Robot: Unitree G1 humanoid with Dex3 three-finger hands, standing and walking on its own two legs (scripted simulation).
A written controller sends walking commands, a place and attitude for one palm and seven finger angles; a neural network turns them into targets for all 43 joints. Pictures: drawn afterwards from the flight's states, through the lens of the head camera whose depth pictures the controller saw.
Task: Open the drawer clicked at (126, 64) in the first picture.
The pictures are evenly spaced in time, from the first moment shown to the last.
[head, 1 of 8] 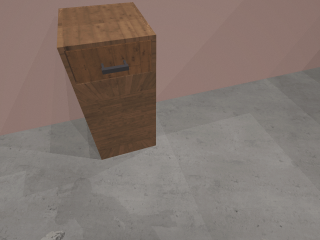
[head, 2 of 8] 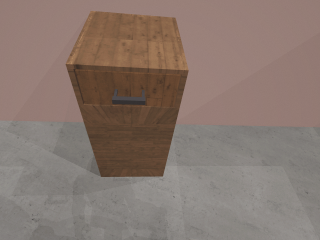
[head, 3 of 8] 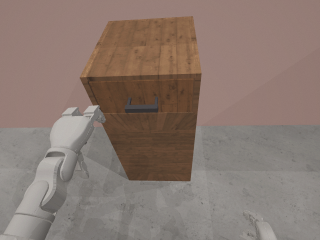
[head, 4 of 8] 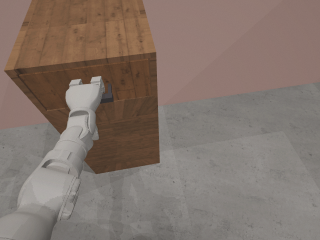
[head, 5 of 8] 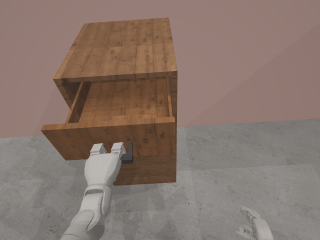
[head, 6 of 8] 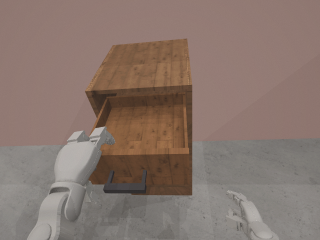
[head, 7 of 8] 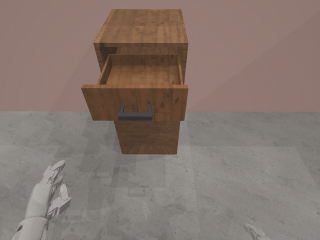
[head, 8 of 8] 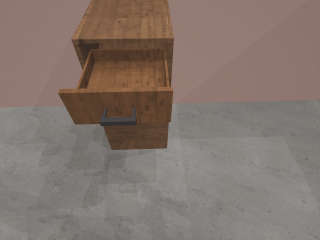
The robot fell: no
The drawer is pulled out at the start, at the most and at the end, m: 0.00 0.30 0.29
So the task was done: yes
